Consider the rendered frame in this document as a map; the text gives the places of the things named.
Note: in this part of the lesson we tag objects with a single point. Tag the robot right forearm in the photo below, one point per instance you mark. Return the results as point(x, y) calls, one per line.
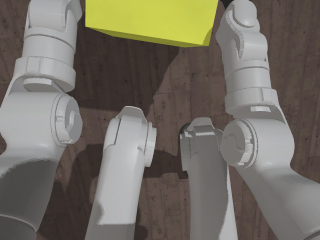
point(246, 67)

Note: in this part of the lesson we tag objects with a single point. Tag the left robot shin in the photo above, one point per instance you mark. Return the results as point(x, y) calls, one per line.
point(114, 124)

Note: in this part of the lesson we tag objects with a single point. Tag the left robot upper arm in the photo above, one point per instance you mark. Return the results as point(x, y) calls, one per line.
point(37, 127)

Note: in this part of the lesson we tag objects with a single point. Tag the right robot upper arm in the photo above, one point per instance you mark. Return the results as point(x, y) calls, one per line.
point(261, 150)

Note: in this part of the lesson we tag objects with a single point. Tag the right robot hand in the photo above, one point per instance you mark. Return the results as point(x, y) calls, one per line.
point(227, 2)

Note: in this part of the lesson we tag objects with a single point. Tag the robot left forearm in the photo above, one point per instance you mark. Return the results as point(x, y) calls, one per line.
point(50, 38)

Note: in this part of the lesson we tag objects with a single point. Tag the right robot foot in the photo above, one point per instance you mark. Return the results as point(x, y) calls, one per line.
point(185, 126)

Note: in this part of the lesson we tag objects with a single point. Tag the carton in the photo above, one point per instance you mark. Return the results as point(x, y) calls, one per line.
point(181, 23)

